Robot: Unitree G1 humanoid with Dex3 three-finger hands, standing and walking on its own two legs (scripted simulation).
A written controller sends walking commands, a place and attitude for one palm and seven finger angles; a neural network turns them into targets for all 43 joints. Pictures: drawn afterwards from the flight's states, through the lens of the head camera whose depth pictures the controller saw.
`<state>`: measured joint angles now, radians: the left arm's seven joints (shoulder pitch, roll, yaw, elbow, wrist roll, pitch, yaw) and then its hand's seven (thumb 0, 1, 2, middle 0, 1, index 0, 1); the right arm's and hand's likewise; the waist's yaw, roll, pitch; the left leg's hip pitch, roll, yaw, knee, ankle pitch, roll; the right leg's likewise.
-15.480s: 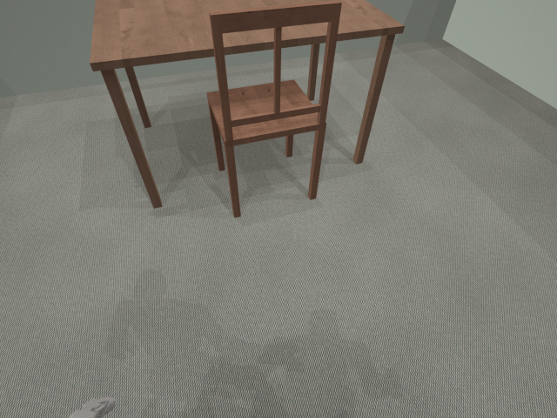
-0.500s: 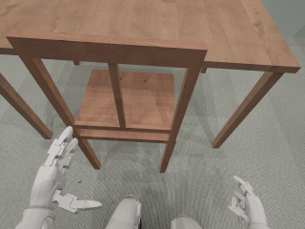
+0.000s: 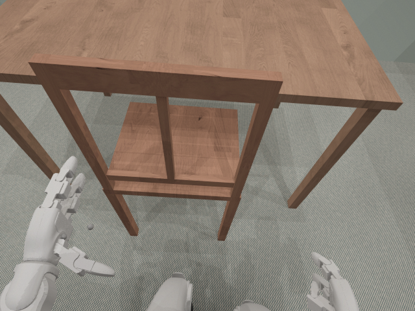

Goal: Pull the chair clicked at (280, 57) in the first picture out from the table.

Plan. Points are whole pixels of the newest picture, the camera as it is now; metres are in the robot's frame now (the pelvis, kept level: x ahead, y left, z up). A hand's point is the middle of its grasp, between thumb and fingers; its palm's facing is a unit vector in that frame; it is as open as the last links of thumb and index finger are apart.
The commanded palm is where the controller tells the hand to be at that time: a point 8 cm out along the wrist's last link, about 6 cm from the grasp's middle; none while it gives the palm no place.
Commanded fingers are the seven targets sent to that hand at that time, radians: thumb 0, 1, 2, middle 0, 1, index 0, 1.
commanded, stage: raise the hand toward the chair's back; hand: left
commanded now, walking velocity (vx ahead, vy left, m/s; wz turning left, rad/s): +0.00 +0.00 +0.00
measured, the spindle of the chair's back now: (167, 143) +0.47 +0.12 +0.00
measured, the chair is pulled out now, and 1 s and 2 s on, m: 0.00 0.00 0.00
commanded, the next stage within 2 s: aim the fingers beside a spindle in 0.42 s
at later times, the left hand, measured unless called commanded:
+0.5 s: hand (104, 228) +0.25 +0.20 +0.04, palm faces +0.02 -1.00 -0.05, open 16.9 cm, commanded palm +0.23 +0.25 +0.04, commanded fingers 0.00 -0.50 0.30 -0.06 -0.08 -0.06 -0.08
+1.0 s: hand (129, 215) +0.28 +0.16 +0.03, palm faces +0.01 -1.00 -0.04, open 16.9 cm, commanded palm +0.26 +0.21 +0.03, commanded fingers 0.00 -0.50 0.30 -0.06 -0.08 -0.06 -0.08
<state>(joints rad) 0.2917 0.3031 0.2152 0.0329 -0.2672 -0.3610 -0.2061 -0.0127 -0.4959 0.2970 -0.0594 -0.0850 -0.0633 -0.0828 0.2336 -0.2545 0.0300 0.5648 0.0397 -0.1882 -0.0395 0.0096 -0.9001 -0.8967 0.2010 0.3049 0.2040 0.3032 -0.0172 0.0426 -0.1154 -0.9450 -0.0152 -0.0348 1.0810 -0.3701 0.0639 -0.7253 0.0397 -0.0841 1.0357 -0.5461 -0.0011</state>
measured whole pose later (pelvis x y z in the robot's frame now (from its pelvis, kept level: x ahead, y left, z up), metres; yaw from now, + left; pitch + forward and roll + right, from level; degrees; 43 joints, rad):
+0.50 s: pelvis +0.01 -0.01 +0.00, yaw +0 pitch +14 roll -5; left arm 0.31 0.28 0.19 0.06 -0.28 -0.37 -0.24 -0.01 -0.50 0.30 -0.06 -0.08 -0.06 -0.08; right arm 0.21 -0.25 0.02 0.56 0.04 -0.20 -0.03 0.01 -0.90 -0.90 0.20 0.30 0.20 0.30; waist -0.01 0.05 -0.12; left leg -0.94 -0.01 -0.04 1.08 -0.39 0.05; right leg -0.72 0.05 -0.09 1.04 -0.56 -0.01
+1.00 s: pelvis +0.01 -0.02 -0.01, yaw +0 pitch +16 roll -4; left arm 0.19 0.24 0.13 0.12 -0.23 -0.40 -0.16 -0.01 -0.50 0.30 -0.06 -0.08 -0.06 -0.08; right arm 0.22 -0.26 0.02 0.55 0.03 -0.17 -0.01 0.01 -0.90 -0.90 0.20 0.30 0.20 0.30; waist -0.02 0.05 -0.13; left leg -1.01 0.00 -0.03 1.14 -0.41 0.04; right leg -0.80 0.05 -0.08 1.11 -0.59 -0.02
